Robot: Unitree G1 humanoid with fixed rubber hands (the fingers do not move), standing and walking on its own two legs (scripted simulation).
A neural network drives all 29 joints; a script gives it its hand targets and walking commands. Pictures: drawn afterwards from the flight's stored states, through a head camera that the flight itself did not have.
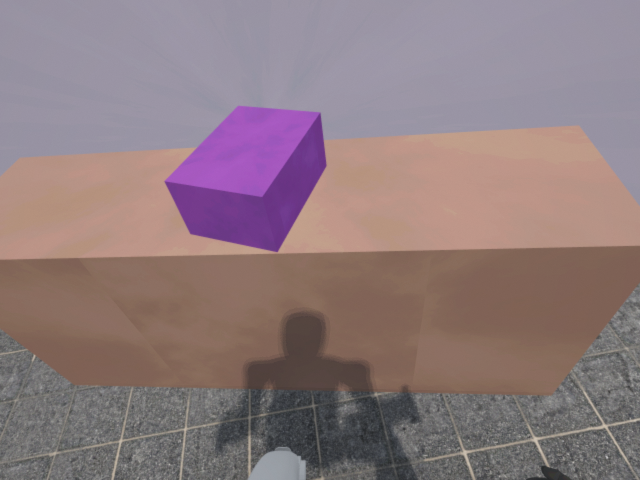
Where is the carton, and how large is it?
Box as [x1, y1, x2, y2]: [164, 106, 326, 251]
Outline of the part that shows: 237,106 164,181 190,233 277,251 326,165 320,113 309,111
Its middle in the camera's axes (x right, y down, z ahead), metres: -0.14 -0.14 +0.85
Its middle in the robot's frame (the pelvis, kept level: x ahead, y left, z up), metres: +0.74 +0.20 -0.02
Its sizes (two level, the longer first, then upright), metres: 0.295 0.209 0.143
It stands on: a pedestal, 0.66 m high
